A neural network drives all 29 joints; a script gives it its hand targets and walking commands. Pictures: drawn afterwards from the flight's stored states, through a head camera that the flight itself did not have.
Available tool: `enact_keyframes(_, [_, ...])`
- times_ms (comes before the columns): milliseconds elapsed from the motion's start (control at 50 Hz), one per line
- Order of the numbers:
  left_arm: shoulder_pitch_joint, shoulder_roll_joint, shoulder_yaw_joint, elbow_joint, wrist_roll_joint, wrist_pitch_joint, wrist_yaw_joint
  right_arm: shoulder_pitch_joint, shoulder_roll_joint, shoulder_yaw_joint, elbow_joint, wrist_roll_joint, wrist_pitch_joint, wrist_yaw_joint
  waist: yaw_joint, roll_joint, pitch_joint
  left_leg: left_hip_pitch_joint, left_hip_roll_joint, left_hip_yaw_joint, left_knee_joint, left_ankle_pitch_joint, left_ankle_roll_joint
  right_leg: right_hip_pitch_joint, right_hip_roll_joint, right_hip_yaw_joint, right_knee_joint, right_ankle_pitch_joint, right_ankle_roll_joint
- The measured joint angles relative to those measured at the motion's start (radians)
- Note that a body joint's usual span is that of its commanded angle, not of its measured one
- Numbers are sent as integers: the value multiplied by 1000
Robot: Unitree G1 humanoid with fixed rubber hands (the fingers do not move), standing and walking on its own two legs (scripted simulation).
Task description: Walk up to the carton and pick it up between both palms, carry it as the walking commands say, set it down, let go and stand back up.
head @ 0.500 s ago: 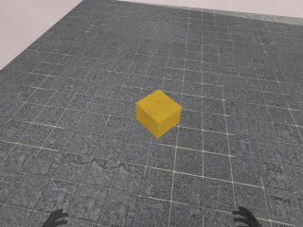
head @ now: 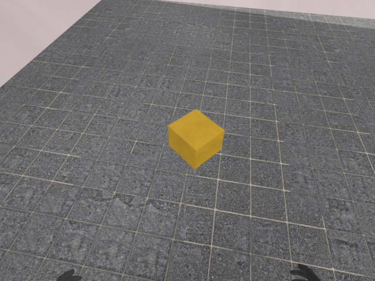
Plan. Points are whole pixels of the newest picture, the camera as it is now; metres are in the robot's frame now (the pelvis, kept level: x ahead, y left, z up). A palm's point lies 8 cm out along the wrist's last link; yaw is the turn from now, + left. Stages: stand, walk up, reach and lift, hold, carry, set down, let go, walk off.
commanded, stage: stand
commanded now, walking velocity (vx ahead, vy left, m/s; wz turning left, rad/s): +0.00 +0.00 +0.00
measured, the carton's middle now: (195, 138) +1.03 -0.08 -0.66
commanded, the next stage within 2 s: walk up in 0.44 s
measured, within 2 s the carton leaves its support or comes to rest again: neither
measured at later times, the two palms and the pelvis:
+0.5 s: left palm out of the picture +0.06 +0.29 -0.10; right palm out of the picture +0.06 -0.29 -0.11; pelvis -0.01 +0.00 +0.01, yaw +0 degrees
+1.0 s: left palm out of the picture +0.12 +0.33 -0.09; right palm out of the picture +0.10 -0.31 -0.07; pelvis +0.04 +0.02 +0.02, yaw +0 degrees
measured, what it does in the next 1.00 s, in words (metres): lifts its right foot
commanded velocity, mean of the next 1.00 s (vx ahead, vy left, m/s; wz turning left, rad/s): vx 0.00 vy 0.00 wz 0.00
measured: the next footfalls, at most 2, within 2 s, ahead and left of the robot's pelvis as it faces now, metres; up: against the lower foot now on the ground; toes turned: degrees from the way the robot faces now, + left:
right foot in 1.16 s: +0.24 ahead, -0.11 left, +0.00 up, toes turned +1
left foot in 1.52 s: +0.31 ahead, +0.13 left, +0.00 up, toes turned +1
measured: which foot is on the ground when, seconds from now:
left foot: down 0.00-1.00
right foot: down 0.00-0.80, up 0.82-1.00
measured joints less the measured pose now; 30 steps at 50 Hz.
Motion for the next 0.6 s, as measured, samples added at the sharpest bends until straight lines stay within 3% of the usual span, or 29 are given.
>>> enact_keyframes(600, [0, 0, 0, 110, 0, -1, -1, 0, -5, 0, 110, 0, -3, 2, 0, 0, -4, 0, 0, 0, -101, 82, -4, -3, 0, 0, -94, 78, -2])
